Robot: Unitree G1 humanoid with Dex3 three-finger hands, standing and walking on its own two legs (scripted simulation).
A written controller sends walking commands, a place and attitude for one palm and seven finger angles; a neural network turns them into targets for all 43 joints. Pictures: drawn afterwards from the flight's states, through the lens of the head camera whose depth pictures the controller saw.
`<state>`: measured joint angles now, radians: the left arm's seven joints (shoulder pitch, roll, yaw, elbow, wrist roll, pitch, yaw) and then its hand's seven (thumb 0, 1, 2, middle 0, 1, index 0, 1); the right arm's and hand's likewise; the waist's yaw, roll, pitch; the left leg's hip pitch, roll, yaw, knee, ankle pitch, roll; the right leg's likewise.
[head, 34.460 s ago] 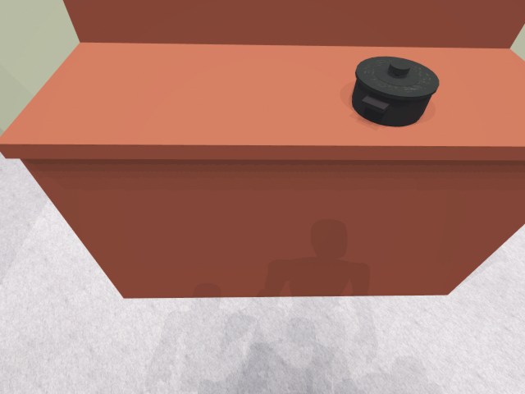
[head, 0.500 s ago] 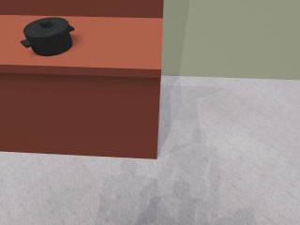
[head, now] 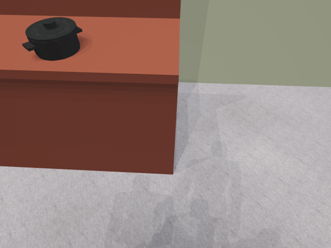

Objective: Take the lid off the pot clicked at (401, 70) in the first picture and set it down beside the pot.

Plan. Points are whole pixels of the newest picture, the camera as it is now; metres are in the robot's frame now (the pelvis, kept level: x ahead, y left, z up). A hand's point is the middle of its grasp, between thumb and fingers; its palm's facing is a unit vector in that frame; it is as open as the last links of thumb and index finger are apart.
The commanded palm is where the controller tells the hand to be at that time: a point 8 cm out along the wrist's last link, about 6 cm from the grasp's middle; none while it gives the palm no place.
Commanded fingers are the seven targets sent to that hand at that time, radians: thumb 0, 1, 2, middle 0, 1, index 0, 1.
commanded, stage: shuffle to correct the standing spot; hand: left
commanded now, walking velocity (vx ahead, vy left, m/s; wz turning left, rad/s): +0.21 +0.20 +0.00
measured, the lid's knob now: (49, 23) +0.81 +0.47 +0.16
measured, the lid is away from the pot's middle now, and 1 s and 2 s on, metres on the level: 0.01 0.01 0.01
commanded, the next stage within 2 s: none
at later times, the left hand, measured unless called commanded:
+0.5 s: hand out of the picture +0.12 +0.22 -0.17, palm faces +0.05 -0.96 -0.27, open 7.4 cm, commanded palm none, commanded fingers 0.00 0.90 0.90 -0.20 -0.30 -0.20 -0.30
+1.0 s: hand (72, 210) +0.25 +0.31 -0.17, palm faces +0.11 -0.94 -0.33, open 7.4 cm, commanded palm none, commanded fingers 0.00 0.90 0.90 -0.20 -0.30 -0.20 -0.30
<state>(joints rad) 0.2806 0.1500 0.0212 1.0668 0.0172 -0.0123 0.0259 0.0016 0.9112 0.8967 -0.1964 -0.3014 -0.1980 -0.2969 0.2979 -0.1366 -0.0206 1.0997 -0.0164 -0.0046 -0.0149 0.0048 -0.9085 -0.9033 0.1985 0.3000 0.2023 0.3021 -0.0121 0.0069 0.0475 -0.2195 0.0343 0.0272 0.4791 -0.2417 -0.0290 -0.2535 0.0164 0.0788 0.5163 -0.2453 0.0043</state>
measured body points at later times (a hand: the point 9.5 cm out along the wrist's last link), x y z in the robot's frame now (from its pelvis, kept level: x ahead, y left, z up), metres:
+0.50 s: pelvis +0.08 +0.02 -0.02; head +0.10 +0.00 +0.43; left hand +0.12 +0.27 -0.15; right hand +0.00 -0.18 -0.18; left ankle +0.01 +0.14 -0.72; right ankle +0.09 -0.06 -0.74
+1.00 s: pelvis +0.20 +0.08 -0.02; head +0.23 +0.06 +0.43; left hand +0.25 +0.35 -0.15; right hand +0.27 -0.15 -0.18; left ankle +0.24 +0.24 -0.74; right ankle +0.19 +0.01 -0.70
